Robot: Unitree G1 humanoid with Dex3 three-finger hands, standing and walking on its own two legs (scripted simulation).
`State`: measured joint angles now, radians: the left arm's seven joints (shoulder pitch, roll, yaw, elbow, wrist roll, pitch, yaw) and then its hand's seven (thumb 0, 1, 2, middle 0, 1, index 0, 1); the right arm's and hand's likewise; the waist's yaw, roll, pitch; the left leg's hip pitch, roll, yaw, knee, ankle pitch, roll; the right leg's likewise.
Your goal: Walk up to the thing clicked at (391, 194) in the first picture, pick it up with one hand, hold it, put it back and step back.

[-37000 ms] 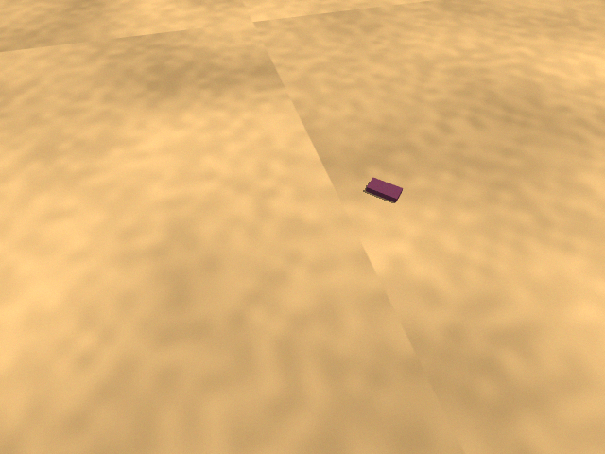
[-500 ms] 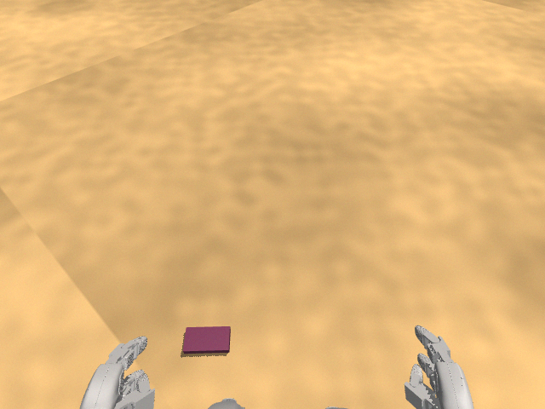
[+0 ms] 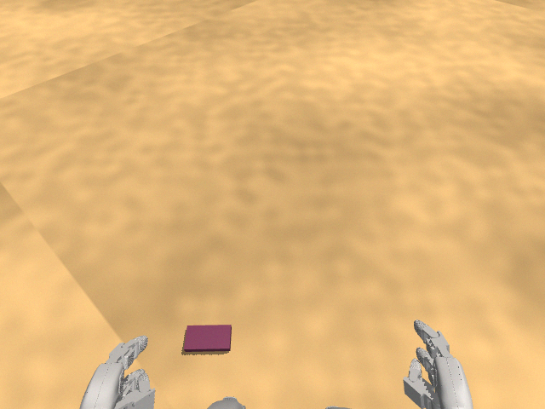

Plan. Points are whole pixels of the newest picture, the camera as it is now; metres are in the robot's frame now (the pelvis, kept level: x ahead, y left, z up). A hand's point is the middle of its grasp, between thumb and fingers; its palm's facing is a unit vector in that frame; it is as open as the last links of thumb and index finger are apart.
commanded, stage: home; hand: left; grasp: from above
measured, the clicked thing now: (208, 338) +0.45 +0.22 -0.70
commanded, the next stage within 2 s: stand in 0.74 s
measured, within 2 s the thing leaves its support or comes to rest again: neither
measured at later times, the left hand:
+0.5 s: hand (150, 394) +0.16 +0.18 -0.05, palm faces +0.04 -0.98 -0.20, open 7.4 cm
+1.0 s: hand out of the picture +0.15 +0.21 -0.09, palm faces -0.01 -0.95 -0.32, open 7.4 cm
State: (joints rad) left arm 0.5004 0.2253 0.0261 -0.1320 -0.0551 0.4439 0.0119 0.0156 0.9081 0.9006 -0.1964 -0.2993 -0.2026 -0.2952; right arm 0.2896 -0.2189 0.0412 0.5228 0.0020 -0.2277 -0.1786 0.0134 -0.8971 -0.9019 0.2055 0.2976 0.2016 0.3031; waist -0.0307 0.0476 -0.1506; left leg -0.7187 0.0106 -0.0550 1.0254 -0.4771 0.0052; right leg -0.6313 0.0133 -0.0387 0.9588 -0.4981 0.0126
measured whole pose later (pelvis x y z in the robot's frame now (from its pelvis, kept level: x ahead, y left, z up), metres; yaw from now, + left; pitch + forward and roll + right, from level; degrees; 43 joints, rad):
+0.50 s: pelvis +0.00 +0.00 +0.00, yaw +0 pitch +10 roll -3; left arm 0.50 0.23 0.03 -0.13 -0.05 0.44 0.01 0.02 0.91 0.90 -0.20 -0.30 -0.20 -0.30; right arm 0.29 -0.22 0.04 0.52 0.00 -0.22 -0.17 0.01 -0.90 -0.90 0.20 0.30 0.20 0.30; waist -0.03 0.05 -0.15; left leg -0.72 0.01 -0.05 1.03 -0.48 0.01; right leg -0.63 0.01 -0.04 0.96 -0.50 0.01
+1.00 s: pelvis -0.01 +0.00 +0.02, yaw -1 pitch +2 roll +0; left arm 0.24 0.28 0.01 0.47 0.05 0.12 0.03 0.01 0.91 0.90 -0.20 -0.30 -0.21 -0.30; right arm 0.17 -0.27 -0.01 0.77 -0.07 -0.06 -0.03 0.01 -0.90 -0.90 0.21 0.30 0.20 0.30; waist 0.03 -0.01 0.01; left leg -0.50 -0.02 0.00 0.86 -0.40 0.02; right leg -0.45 -0.02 0.01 0.86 -0.45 0.02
